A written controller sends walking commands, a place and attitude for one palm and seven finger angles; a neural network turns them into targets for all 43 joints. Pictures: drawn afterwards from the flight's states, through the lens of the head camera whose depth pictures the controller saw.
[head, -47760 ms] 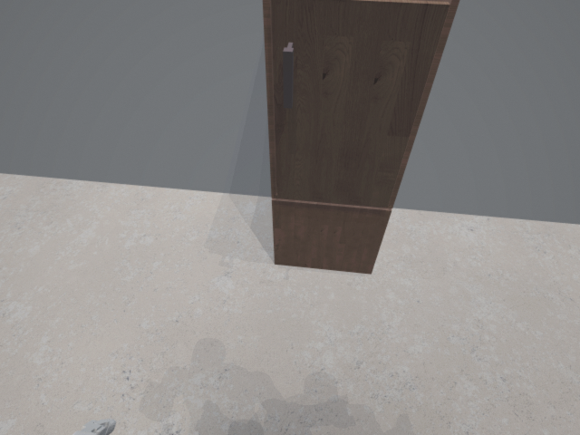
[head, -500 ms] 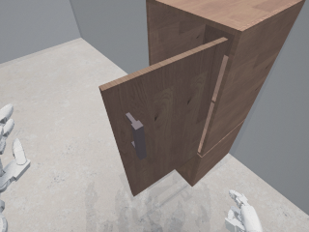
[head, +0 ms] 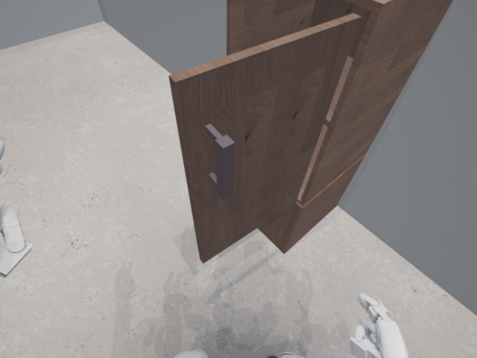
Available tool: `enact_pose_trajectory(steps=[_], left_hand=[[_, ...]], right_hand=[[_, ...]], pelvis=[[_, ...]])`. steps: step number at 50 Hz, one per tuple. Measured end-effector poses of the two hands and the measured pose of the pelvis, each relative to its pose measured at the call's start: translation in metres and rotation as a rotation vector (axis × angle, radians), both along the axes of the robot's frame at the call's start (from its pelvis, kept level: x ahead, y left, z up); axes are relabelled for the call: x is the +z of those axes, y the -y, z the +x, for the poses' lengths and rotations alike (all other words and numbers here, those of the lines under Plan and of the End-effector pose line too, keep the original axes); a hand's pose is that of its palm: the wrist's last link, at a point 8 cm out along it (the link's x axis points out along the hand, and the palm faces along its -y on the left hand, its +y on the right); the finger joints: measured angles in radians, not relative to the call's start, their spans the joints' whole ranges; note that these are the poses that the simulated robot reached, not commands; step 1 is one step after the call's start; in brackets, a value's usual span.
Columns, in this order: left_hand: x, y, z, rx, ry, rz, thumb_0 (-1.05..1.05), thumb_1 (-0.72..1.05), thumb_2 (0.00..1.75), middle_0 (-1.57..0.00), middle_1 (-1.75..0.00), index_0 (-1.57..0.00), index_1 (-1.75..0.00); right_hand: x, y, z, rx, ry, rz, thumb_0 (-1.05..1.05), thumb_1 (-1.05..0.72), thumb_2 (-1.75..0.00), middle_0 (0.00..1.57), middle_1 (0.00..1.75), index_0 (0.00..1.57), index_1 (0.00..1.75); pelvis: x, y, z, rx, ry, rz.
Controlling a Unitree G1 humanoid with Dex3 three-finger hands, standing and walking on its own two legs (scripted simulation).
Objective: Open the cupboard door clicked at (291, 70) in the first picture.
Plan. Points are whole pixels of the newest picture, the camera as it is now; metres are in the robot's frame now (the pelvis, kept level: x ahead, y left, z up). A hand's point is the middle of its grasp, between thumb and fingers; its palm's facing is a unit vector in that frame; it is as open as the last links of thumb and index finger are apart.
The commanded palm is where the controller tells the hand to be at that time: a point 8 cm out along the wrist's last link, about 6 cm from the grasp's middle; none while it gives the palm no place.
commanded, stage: step back with the hand held close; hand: left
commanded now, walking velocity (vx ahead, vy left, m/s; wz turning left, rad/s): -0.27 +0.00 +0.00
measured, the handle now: (218, 163) +0.40 +0.07 +0.10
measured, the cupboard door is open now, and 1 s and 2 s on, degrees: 85 85 85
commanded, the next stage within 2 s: stop stepping back and stand still in 0.56 s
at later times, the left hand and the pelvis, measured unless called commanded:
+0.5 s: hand out of the picture +0.14 +0.27 +0.19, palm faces +0.47 -0.76 -0.45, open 7.4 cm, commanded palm +0.07 +0.30 +0.19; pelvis -0.07 +0.00 +0.01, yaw +0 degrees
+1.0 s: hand out of the picture +0.03 +0.22 +0.17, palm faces +0.34 -0.80 -0.50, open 7.4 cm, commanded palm -0.03 +0.26 +0.19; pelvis -0.18 -0.03 +0.01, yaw -1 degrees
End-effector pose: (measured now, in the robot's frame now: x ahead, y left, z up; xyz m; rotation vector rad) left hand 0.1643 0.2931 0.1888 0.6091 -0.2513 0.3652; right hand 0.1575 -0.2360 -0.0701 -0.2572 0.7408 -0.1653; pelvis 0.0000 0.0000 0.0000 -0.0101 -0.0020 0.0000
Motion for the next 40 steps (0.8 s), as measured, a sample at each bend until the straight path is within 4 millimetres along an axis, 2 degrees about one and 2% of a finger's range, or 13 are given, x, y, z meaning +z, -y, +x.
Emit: enact_pose_trajectory(steps=[7, 12, 17, 23, 29, 32, 35, 40], left_hand=[[0.004, 0.0, -0.022, 0.031, 0.063, 0.042, 0.01, 0.89, 0.9, -0.21, -0.3, -0.21, -0.3], [0.004, 0.006, -0.033, 0.007, 0.105, 0.001, 0.01, 0.89, 0.9, -0.21, -0.3, -0.21, -0.3], [0.002, -0.003, -0.046, -0.023, 0.109, 0.01, 0.01, 0.89, 0.9, -0.21, -0.3, -0.21, -0.3], [0.014, -0.014, -0.066, 0.029, 0.095, 0.003, 0.01, 0.89, 0.9, -0.21, -0.3, -0.21, -0.3], [0.011, 0.012, -0.081, -0.011, 0.054, -0.061, 0.01, 0.89, 0.9, -0.2, -0.3, -0.2, -0.3], [0.009, 0.033, -0.089, -0.078, 0.037, -0.024, 0.02, 0.89, 0.9, -0.2, -0.3, -0.2, -0.3], [0.012, 0.048, -0.098, -0.14, 0.006, -0.009, 0.01, 0.89, 0.9, -0.21, -0.3, -0.21, -0.3], [0.011, 0.047, -0.114, -0.146, -0.035, 0.008, 0.01, 0.89, 0.9, -0.21, -0.3, -0.21, -0.3]], right_hand=[[-0.011, -0.003, -0.014, 0.036, 0.007, 0.018, 0.01, -0.9, -0.9, 0.2, 0.3, 0.21, 0.3], [-0.013, 0.001, -0.023, 0.042, -0.013, 0.004, 0.01, -0.9, -0.9, 0.2, 0.3, 0.21, 0.3], [-0.008, -0.001, -0.035, 0.019, -0.006, -0.031, 0.01, -0.9, -0.9, 0.2, 0.3, 0.21, 0.3], [0.005, -0.013, -0.053, 0.027, 0.013, 0.009, 0.01, -0.91, -0.9, 0.2, 0.3, 0.21, 0.3], [0.008, -0.012, -0.071, 0.072, 0.034, 0.052, 0.01, -0.9, -0.9, 0.2, 0.3, 0.21, 0.3], [0.001, -0.001, -0.081, 0.077, 0.05, 0.066, 0.01, -0.9, -0.9, 0.2, 0.3, 0.21, 0.3], [0.001, 0.013, -0.102, 0.029, 0.02, 0.063, 0.01, -0.9, -0.9, 0.2, 0.3, 0.21, 0.3], [0.011, 0.036, -0.138, -0.053, 0.022, 0.006, 0.01, -0.9, -0.9, 0.2, 0.3, 0.21, 0.3]], pelvis=[[-0.009, 0.006, -0.014, 0.026, 0.022, 0.005], [-0.011, 0.005, -0.026, 0.034, 0.02, -0.001], [-0.012, -0.003, -0.042, 0.035, 0.024, -0.009], [0.004, 0.001, -0.058, 0.024, -0.013, -0.044], [0.01, 0.015, -0.086, -0.016, -0.058, -0.04], [0.002, 0.027, -0.109, -0.049, -0.069, -0.012], [0.007, 0.031, -0.124, -0.061, -0.054, -0.013], [0.008, 0.03, -0.132, -0.068, -0.047, 0.004]])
